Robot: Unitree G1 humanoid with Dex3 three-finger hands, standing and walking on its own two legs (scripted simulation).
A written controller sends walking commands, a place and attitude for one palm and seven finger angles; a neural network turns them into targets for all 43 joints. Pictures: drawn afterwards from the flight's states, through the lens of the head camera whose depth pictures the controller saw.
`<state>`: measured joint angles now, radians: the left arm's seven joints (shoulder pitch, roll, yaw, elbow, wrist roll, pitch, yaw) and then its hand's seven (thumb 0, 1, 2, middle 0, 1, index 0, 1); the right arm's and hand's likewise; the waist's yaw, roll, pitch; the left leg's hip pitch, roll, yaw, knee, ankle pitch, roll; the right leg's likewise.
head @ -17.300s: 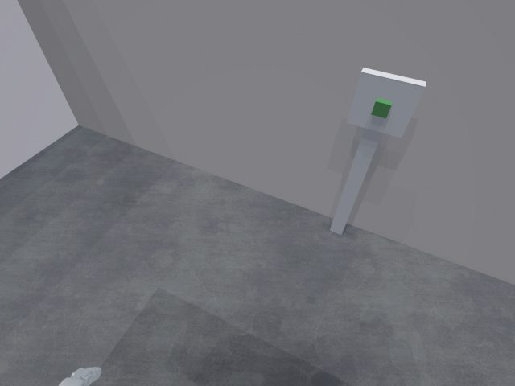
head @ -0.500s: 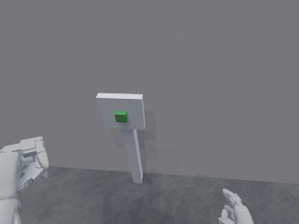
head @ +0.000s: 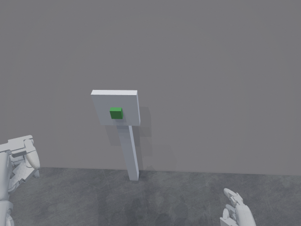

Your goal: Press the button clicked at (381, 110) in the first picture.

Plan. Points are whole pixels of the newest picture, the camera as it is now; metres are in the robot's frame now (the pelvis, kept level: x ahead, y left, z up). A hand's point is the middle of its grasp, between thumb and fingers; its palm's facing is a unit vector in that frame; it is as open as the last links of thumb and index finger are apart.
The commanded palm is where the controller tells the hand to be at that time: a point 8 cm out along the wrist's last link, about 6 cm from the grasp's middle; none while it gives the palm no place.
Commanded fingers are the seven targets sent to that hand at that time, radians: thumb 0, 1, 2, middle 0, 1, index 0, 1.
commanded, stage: step back with the hand held close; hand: left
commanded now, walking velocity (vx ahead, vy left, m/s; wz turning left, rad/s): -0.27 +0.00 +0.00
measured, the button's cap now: (116, 112) +0.55 +0.21 -0.05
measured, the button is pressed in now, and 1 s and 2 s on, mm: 0 0 0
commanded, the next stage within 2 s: stop stepping back and stand still in 1.24 s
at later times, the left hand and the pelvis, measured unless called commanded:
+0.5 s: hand (20, 194) +0.13 +0.25 +0.16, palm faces +0.38 -0.78 -0.49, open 3.1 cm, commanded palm +0.07 +0.29 +0.17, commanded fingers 0.00 0.90 0.90 -1.30 -1.50 -1.30 -1.50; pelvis -0.06 +0.01 -0.01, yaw +0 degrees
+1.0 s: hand out of the picture +0.06 +0.25 +0.16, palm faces +0.43 -0.78 -0.46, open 3.1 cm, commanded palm +0.00 +0.29 +0.17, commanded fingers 0.00 0.90 0.90 -1.30 -1.50 -1.30 -1.50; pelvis -0.12 +0.00 -0.02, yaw +3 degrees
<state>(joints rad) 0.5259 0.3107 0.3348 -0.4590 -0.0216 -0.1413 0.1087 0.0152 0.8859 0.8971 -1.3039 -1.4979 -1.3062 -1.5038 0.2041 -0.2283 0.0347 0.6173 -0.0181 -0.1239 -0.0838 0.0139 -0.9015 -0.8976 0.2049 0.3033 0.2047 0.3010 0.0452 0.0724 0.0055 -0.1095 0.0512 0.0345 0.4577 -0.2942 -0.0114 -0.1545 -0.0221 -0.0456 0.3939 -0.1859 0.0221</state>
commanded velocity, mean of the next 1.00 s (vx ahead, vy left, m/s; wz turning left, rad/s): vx -0.31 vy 0.00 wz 0.00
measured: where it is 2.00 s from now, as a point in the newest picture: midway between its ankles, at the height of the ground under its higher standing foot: outside the picture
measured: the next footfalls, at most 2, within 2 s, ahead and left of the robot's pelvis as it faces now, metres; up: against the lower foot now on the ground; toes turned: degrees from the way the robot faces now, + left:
right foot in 1.28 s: -0.22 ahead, -0.13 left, +0.00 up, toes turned +1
left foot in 1.84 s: -0.10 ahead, +0.09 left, +0.01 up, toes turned -1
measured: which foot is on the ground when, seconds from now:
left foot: down 0.00-1.00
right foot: down 0.00-1.00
